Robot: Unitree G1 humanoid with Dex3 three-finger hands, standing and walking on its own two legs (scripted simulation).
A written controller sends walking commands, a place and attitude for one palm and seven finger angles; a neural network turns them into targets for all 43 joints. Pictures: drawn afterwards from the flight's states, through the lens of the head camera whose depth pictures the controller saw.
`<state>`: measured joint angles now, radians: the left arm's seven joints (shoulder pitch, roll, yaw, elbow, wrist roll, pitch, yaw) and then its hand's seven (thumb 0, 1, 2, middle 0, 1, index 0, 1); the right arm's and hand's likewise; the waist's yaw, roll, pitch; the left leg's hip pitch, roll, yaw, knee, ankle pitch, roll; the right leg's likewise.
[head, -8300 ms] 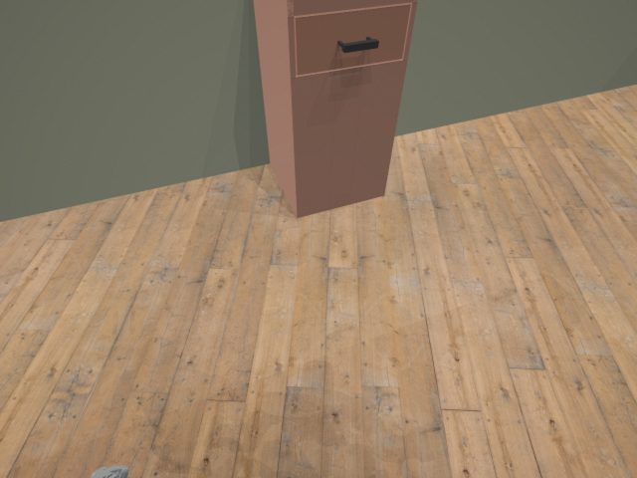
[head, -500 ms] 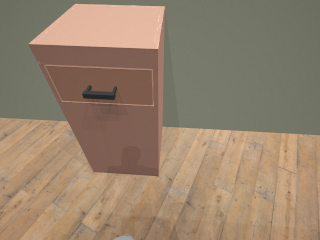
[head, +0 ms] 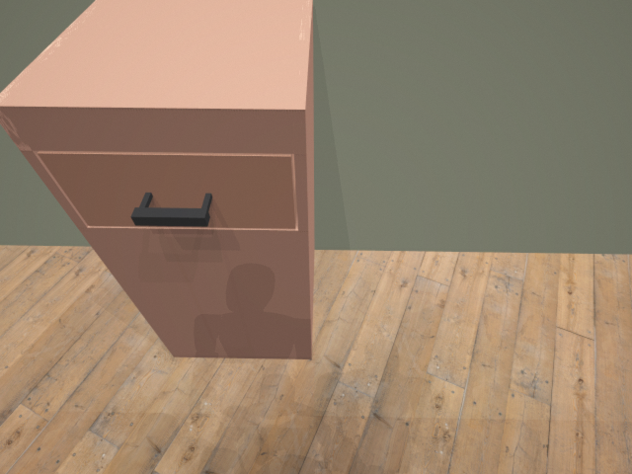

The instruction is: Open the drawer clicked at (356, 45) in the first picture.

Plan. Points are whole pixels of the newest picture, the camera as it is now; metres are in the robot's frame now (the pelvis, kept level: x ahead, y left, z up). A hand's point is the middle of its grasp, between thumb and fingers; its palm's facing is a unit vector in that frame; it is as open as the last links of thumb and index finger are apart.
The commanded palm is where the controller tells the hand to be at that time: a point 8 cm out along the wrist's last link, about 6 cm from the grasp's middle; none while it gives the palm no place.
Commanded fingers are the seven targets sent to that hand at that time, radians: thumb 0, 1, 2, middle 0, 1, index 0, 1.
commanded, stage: come to a stop and stand still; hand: left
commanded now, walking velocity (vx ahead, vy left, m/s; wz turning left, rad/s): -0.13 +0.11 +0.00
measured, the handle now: (174, 207) +0.52 +0.28 -0.01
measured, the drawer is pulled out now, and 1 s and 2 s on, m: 0.00 0.00 0.00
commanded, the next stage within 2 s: look again from close up in 1.08 s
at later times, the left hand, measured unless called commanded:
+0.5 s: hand out of the picture +0.00 +0.18 -0.16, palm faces +0.08 -0.97 -0.24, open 7.3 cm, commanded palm none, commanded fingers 0.00 0.90 0.90 -0.20 -0.30 -0.20 -0.30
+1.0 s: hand out of the picture +0.00 +0.16 -0.17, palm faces +0.03 -0.97 -0.22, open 7.3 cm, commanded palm none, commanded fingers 0.00 0.90 0.90 -0.20 -0.30 -0.20 -0.30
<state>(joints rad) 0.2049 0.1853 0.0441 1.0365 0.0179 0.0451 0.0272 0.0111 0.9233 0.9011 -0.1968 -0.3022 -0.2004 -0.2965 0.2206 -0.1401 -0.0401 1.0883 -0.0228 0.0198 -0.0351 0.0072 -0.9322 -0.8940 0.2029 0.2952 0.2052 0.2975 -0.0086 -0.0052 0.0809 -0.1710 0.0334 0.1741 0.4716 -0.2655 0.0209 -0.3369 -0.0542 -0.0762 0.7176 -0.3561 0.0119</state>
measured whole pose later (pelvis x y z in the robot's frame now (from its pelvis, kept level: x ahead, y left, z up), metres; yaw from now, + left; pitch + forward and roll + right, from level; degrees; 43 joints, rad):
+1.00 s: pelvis -0.01 -0.01 +0.00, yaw +1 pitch +1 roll +0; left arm 0.24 0.15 0.01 1.14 0.00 0.00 0.04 0.02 0.94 0.90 -0.20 -0.30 -0.20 -0.30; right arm 0.31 -0.13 -0.01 1.16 -0.01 0.00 -0.05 0.01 -0.91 -0.89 0.20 0.29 0.20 0.30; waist -0.02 0.03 0.03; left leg -0.09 0.07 0.02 0.43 -0.35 -0.06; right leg -0.20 0.01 -0.09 0.48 -0.29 -0.04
